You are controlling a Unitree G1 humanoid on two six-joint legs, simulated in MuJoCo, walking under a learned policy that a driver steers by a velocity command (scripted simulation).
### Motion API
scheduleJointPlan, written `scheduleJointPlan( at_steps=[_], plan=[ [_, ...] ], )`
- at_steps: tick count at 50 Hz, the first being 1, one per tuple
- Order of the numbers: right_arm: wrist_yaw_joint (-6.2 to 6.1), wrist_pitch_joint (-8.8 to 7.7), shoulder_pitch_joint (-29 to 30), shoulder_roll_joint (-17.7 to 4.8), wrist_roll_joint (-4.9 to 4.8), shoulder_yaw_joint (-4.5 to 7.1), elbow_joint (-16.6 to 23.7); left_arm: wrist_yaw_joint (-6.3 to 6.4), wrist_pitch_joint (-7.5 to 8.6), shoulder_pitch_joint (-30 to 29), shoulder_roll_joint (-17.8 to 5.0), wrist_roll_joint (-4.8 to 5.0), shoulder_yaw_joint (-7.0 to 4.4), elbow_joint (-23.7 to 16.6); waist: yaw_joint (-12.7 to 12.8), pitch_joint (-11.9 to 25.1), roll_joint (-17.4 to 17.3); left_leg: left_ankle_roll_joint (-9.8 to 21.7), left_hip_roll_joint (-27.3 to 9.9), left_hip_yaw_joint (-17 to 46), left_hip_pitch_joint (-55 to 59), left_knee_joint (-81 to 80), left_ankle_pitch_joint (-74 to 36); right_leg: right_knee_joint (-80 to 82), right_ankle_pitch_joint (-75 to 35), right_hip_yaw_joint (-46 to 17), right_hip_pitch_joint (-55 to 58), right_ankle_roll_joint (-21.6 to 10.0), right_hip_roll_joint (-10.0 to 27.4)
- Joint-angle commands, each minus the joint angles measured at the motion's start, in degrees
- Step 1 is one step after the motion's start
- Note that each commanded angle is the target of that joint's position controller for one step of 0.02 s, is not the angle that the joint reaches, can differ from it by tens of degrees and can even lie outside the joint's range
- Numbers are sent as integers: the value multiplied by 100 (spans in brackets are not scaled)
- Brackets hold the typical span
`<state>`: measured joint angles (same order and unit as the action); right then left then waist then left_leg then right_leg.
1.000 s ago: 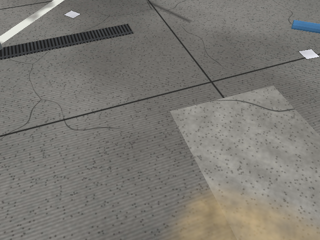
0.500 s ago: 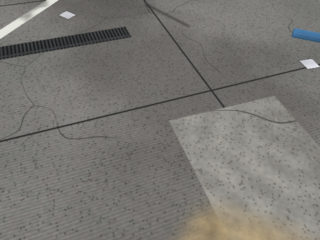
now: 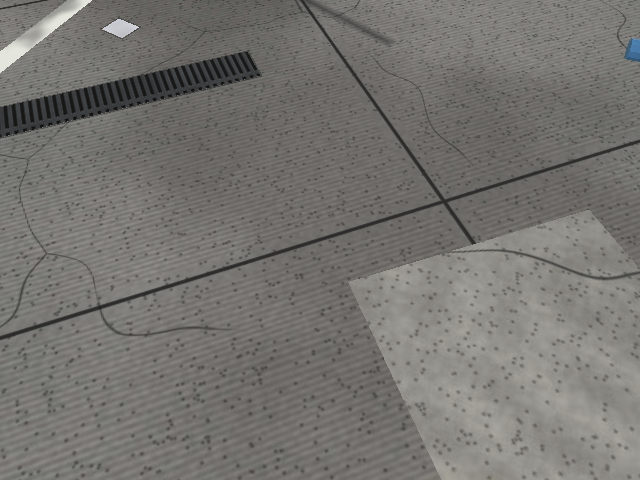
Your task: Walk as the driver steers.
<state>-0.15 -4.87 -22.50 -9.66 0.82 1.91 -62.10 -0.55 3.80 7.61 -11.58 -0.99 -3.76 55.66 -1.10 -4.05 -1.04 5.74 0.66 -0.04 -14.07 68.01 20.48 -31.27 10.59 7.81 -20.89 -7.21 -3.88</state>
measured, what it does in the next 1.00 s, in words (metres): walks ahead: left foot, then right foot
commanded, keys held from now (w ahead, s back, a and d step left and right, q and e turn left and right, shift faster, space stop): w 1.00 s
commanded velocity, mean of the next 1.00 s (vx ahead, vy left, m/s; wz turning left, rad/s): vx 0.50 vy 0.00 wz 0.00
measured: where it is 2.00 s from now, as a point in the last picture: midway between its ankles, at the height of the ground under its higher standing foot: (328, 220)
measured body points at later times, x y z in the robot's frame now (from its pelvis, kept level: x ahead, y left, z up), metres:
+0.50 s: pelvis +0.29 +0.04 +0.00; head +0.33 +0.04 +0.45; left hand +0.21 +0.26 -0.15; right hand +0.47 -0.19 -0.12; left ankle +0.39 +0.10 -0.72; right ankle +0.09 -0.05 -0.67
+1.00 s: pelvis +0.57 +0.01 +0.00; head +0.61 +0.00 +0.45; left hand +0.78 +0.23 -0.11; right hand +0.47 -0.21 -0.15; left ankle +0.40 +0.11 -0.72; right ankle +0.70 -0.06 -0.73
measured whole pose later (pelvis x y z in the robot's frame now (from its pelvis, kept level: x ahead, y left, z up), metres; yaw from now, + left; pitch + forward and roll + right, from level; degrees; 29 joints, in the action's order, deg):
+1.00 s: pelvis +0.57 +0.01 +0.00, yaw +0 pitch +1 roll +1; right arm -0.9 -5.1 -27.5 -9.8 1.4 2.2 -62.8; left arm -1.0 4.0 -0.1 -10.1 -1.7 -2.1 49.9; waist -3.2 -3.3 0.4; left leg 2.5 2.6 -4.7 6.6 19.6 25.1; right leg -29.4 5.7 5.7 -26.1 -6.7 0.3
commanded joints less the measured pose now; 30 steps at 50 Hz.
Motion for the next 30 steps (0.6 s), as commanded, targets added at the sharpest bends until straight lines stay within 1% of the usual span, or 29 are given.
scheduleJointPlan(
  at_steps=[1,2,3,5,6,7,9,12,15,17,18,19,20,21,22,23,24,25,26,27,28,29,30],
  plan=[
    [52,10,-77,-361,132,112,372,30,121,654,-204,30,-2,95,-1,78,94,-3,-572,304,-1580,240,-524,2279,439,-2455,1011,-648,1811],
    [81,85,-191,-228,160,96,336,53,166,783,-143,17,35,176,-98,106,148,-64,-611,277,-1373,51,-537,2305,34,-2115,849,-580,1680],
    [98,138,-171,-190,167,97,361,67,212,977,-199,8,37,247,-124,103,193,-115,-608,198,-1362,-77,-562,2312,-371,-1932,803,-592,1621],
    [122,221,221,-242,161,111,531,74,255,1228,-386,11,19,322,-135,-20,260,-213,-691,75,-1704,-443,-825,2436,-626,-1621,828,-590,1524],
    [136,244,518,-289,160,115,645,72,256,1333,-447,16,17,333,-92,-93,275,-265,-738,15,-1934,-674,-1039,2522,-630,-1533,894,-578,1486],
    [149,256,830,-334,150,120,760,68,252,1448,-455,22,28,343,-26,-169,283,-316,-770,-42,-2159,-952,-1261,2578,-734,-1460,1001,-556,1447],
    [168,253,1386,-359,108,110,957,61,243,1668,-424,32,59,363,108,-249,292,-397,-759,-160,-2369,-1634,-1673,2588,-1158,-1273,1220,-477,1344],
    [191,230,2015,-269,47,51,1161,75,251,2021,-421,39,87,430,305,-232,380,-422,-585,-371,-2223,-2583,-2131,2499,-1833,-1036,1562,-331,1263],
    [188,208,2477,-296,31,33,1316,116,243,2355,-437,12,100,542,468,-239,446,-337,-435,-497,-2263,-3118,-2154,2334,-2334,-987,2194,-340,1378],
    [180,173,2675,-348,35,44,1424,152,222,2449,-475,-34,94,599,488,-271,466,-223,-366,-505,-2315,-3358,-1901,2131,-2741,-993,2638,-400,1531],
    [174,150,2679,-384,35,57,1458,171,215,2423,-511,-54,84,613,440,-264,482,-143,-316,-513,-2230,-3474,-1697,1985,-3070,-979,2801,-400,1601],
    [159,123,2550,-423,34,77,1448,187,211,2326,-553,-66,73,607,326,-203,509,-44,-212,-553,-1948,-3611,-1460,1746,-3668,-914,2873,-360,1632],
    [127,96,2238,-491,38,117,1368,200,209,2222,-614,-71,57,597,160,-37,567,65,-38,-624,-1454,-3712,-1203,1352,-4493,-847,2889,-293,1635],
    [83,61,1608,-597,45,181,1172,200,197,2151,-674,-74,41,599,-104,286,586,187,152,-680,-728,-3876,-1084,649,-5075,-783,2871,-225,1584],
    [29,3,603,-745,97,269,842,187,180,2029,-674,-36,46,569,-540,791,447,349,152,-638,541,-4221,-1387,-457,-4763,-601,2418,-112,1392],
    [-39,-36,-447,-1200,251,405,635,161,194,1971,-501,34,108,377,-886,1511,16,660,-1017,615,2108,-4231,-936,-2113,-2870,-434,1182,-12,1136],
    [-8,1,-690,-1666,273,531,582,78,182,2691,48,272,187,312,-539,2200,-1357,1571,-2634,3544,3577,-4854,-676,-4306,1682,-280,-931,241,-21],
    [42,79,-198,-1349,76,471,649,103,155,2155,-561,111,25,324,-462,1801,-276,1334,-2294,3623,3085,-5184,-291,-4652,1646,-1103,-1449,123,229],
    [59,68,451,-1060,17,376,746,82,182,1628,-526,84,9,120,-249,946,-199,1122,-2111,2657,2209,-5332,-478,-4436,1077,-1100,-1622,107,490],
    [80,21,728,-750,37,294,760,72,200,1410,-428,64,20,84,-101,554,39,956,-1868,2088,1532,-5538,-1110,-4135,733,-1073,-1440,123,670],
    [60,-20,764,-575,29,238,700,55,144,1364,-358,-20,3,93,56,352,7,782,-1624,1622,1088,-5637,-1516,-3865,609,-1055,-1218,161,791],
    [35,-49,732,-398,9,176,607,18,58,1516,-224,-90,23,121,223,309,-99,641,-1422,1247,756,-5747,-1745,-3626,541,-1028,-929,230,869],
    [18,-92,569,-385,5,157,527,-16,-11,1560,-137,-112,26,130,272,306,-155,617,-1355,1084,639,-5797,-1990,-3493,515,-977,-803,287,870]
  ],
)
